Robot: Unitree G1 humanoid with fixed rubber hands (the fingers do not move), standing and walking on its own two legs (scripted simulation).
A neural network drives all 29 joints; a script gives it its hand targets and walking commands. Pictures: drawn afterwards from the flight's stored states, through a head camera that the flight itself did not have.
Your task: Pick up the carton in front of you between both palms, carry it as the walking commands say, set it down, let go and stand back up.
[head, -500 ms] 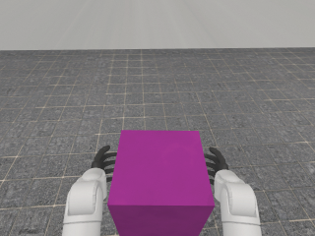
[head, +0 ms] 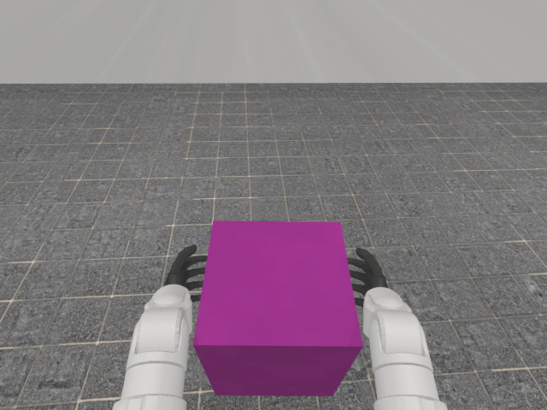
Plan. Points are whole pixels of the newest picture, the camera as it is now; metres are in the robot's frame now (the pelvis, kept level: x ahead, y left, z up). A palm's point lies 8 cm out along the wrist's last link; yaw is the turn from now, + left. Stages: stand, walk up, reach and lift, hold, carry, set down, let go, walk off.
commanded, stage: carry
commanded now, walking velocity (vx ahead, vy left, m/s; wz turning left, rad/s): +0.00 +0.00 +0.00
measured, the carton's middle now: (275, 312) +0.31 +0.00 -0.04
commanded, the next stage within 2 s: hold in 0.70 s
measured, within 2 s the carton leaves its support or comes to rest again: neither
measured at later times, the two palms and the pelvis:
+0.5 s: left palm (181, 306) +0.27 +0.14 +0.04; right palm (384, 309) +0.27 -0.16 +0.04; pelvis -0.01 -0.01 +0.00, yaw +0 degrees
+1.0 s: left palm (210, 301) +0.28 +0.10 +0.04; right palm (419, 337) +0.23 -0.20 +0.04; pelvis -0.02 +0.00 +0.01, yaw -9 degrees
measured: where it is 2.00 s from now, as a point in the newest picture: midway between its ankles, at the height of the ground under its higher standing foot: outside the picture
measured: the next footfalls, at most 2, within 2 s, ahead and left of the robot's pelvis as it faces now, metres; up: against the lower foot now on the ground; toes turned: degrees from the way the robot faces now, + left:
none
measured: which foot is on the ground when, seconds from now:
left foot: down 0.00-1.00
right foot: down 0.00-1.00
